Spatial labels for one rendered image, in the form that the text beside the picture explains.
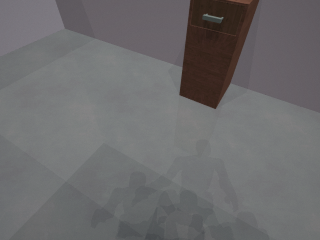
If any handle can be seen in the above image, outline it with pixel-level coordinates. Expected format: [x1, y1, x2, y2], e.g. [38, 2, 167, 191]
[202, 14, 224, 24]

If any cabinet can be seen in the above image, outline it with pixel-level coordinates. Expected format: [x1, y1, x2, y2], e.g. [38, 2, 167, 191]
[179, 0, 259, 109]

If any drawer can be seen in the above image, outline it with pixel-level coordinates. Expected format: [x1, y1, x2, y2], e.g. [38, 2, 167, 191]
[191, 0, 245, 35]

